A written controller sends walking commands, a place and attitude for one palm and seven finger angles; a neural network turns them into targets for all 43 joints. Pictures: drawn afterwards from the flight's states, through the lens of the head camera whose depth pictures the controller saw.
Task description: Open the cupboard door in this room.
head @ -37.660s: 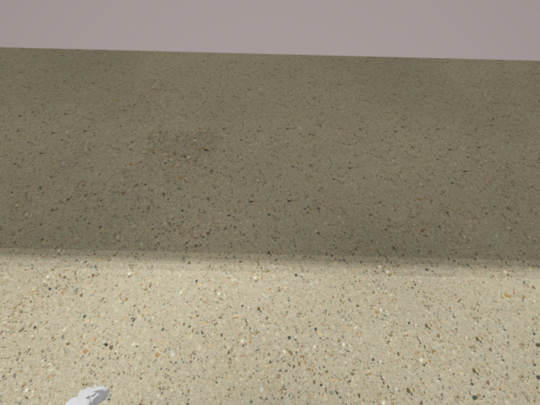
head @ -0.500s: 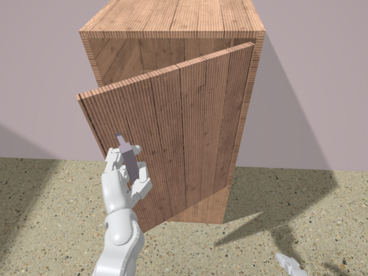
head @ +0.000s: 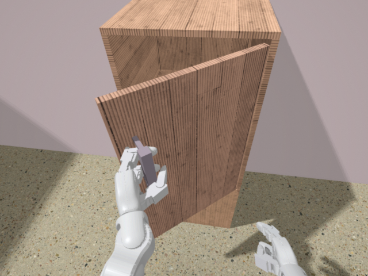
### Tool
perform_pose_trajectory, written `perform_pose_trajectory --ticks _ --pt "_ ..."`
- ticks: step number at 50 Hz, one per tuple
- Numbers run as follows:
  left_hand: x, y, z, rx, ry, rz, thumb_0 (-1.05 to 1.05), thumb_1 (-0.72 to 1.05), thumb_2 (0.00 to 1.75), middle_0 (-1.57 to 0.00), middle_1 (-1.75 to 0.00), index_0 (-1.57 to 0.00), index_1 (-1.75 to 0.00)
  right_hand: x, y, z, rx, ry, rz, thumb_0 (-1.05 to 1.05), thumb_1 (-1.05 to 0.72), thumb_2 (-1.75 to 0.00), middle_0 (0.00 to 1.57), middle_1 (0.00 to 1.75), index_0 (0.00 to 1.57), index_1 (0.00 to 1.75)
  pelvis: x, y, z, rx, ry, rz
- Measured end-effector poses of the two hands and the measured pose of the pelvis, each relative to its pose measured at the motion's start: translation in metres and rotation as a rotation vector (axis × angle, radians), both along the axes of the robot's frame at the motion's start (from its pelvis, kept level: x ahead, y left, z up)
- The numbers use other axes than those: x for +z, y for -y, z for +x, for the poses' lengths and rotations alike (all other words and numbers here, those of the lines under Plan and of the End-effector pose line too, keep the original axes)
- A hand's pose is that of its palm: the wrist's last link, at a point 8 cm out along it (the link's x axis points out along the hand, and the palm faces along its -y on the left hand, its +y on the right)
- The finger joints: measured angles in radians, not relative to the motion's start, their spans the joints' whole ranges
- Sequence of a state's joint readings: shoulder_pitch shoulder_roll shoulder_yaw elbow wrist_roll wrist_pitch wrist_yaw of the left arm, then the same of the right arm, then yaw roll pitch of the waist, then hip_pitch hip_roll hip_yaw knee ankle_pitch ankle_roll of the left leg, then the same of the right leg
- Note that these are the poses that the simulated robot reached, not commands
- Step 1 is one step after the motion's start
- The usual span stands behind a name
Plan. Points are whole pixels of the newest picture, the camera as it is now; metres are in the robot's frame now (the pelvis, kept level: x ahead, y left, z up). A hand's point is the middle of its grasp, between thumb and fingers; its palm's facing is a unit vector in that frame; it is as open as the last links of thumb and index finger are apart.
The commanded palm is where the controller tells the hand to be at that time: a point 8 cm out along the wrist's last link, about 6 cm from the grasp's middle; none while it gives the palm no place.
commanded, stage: open thumb and fingers to let go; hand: left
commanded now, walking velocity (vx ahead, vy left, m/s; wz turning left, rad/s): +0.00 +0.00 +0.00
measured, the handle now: (145, 167) +0.31 +0.11 +0.10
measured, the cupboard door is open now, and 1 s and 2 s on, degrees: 40 44 44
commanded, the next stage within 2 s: slide the hand sideways off the handle in 0.60 s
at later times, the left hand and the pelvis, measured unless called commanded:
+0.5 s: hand (163, 181) +0.28 +0.07 +0.11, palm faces +0.28 -0.96 -0.01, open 14.3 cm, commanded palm +0.23 +0.09 +0.10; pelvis -0.01 +0.01 +0.00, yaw -1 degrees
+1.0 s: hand (161, 202) +0.23 +0.07 +0.11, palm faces -0.19 -0.98 +0.01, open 16.1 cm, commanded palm +0.21 +0.12 +0.10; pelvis -0.02 +0.03 +0.00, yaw -2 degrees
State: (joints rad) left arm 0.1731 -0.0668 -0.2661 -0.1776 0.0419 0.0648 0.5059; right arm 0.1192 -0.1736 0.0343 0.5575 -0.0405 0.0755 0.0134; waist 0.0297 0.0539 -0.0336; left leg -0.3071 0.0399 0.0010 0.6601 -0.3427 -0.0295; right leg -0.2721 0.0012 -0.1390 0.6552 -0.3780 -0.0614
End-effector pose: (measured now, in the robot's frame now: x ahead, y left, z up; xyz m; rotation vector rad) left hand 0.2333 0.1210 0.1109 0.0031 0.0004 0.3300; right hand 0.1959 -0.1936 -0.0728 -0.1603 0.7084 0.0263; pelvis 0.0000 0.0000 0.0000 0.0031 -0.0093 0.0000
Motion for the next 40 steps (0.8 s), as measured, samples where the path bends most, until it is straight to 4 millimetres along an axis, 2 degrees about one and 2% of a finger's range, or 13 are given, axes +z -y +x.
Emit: perform_pose_trajectory --ticks 4,10,14,18,25,36,40 --pt "0.0 0.004 0.001 -0.023 0.002 0.007 0.02 0.36 0.67 -0.35 -1.29 -0.36 -1.29 -0.009 0.008 -0.019 -0.027 -0.05 -0.013 0.01 -0.9 -0.9 0.2 0.3 0.2 0.3 0.001 0.0 -0.003 0.0 0.0 0.0" --pt "-0.004 0.006 0.005 -0.024 -0.008 0.01 0.01 0.0 0.52 -0.33 -1.25 -0.34 -1.25 -0.018 0.017 -0.042 -0.07 -0.103 -0.032 0.01 -0.9 -0.9 0.2 0.3 0.2 0.3 0.002 -0.003 -0.007 -0.005 0.003 -0.001" --pt "-0.005 0.007 0.008 -0.021 -0.005 0.014 0.0 -0.22 0.42 -0.31 -1.22 -0.32 -1.22 -0.019 0.018 -0.05 -0.086 -0.112 -0.035 0.02 -0.9 -0.9 0.2 0.3 0.2 0.3 0.002 -0.006 -0.008 -0.01 0.002 -0.002" --pt "-0.005 0.007 0.009 -0.024 0.0 0.013 0.0 -0.36 0.36 -0.31 -1.15 -0.29 -1.15 -0.018 0.015 -0.051 -0.086 -0.102 -0.032 0.02 -0.9 -0.9 0.19 0.3 0.2 0.3 0.002 -0.008 -0.009 -0.013 0.002 -0.003" --pt "-0.005 0.006 0.008 -0.048 0.004 0.012 -0.01 -0.47 0.31 -0.32 -0.92 -0.3 -0.94 -0.011 0.003 -0.039 -0.065 -0.065 -0.02 0.02 -0.9 -0.9 0.19 0.3 0.2 0.3 0.001 -0.014 -0.011 -0.013 0.005 -0.008" --pt "-0.005 0.002 0.006 -0.08 0.001 0.013 -0.01 -0.5 0.3 -0.45 -0.66 -0.41 -0.71 -0.004 -0.019 -0.023 -0.018 -0.028 0.001 0.01 -0.9 -0.9 0.2 0.3 0.2 0.3 0.0 -0.022 -0.013 -0.012 0.006 -0.012" --pt "-0.006 -0.004 0.001 -0.249 0.022 0.052 -0.01 -0.49 0.3 -0.39 -0.56 -0.33 -0.61 -0.003 -0.022 -0.027 -0.01 -0.025 0.0 0.01 -0.9 -0.9 0.2 0.3 0.2 0.3 0.0 -0.024 -0.015 -0.007 0.006 -0.006"
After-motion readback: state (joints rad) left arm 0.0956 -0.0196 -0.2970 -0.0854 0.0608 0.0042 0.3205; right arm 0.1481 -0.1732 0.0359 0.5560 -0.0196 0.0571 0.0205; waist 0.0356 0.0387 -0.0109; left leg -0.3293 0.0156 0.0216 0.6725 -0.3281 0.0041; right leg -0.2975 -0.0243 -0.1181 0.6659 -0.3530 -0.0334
